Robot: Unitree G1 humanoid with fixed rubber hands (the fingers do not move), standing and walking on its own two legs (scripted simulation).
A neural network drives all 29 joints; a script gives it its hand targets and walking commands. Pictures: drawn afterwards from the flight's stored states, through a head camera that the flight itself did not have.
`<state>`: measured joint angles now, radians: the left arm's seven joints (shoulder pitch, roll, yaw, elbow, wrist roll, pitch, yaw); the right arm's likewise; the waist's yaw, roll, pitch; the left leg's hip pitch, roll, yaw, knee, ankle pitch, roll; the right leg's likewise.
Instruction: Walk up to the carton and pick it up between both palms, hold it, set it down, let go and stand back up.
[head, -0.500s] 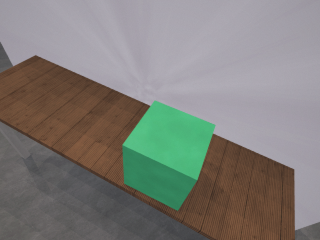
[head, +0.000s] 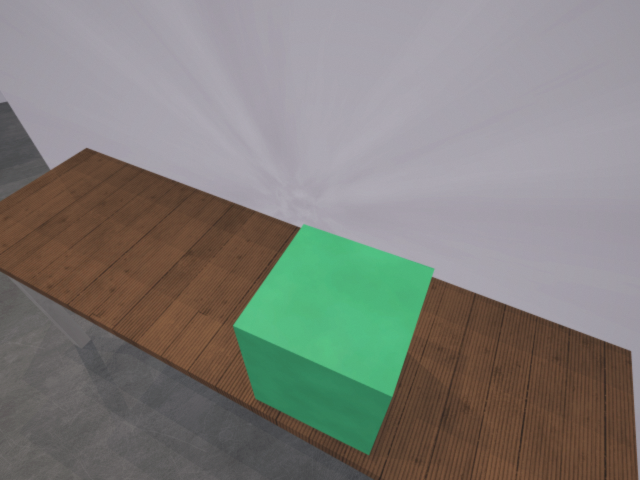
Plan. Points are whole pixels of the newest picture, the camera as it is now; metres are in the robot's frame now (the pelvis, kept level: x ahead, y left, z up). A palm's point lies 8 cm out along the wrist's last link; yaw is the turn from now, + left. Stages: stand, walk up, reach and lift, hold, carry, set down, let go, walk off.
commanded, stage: walk up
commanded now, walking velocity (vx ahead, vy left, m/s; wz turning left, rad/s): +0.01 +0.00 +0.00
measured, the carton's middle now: (336, 340) +0.35 -0.01 -0.08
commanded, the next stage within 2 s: none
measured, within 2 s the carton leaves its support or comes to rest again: neither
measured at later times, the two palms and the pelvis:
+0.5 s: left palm out of the picture -0.09 +0.27 -0.10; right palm out of the picture -0.02 -0.24 -0.16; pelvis -0.03 +0.02 +0.01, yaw -7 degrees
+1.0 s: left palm out of the picture +0.09 +0.46 -0.15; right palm out of the picture -0.11 -0.05 -0.11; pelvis -0.08 +0.21 +0.00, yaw -16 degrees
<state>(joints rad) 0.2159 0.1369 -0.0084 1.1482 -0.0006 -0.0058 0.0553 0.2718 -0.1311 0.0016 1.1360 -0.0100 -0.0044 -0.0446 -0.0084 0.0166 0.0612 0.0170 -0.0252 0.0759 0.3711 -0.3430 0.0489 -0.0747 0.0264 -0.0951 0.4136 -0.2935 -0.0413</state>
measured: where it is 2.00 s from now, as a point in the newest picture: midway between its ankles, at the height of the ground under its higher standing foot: outside the picture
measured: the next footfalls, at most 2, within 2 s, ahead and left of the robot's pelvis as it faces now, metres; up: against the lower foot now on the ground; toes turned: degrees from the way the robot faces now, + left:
left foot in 0.84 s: +0.01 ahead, +0.31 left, +0.00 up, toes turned -14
right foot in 1.56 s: -0.19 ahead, +0.06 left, +0.00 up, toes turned -26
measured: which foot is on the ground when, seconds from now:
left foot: down 0.00-0.34, up 0.36-0.82, down 0.84-1.00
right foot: down 0.00-0.84, up 0.86-1.00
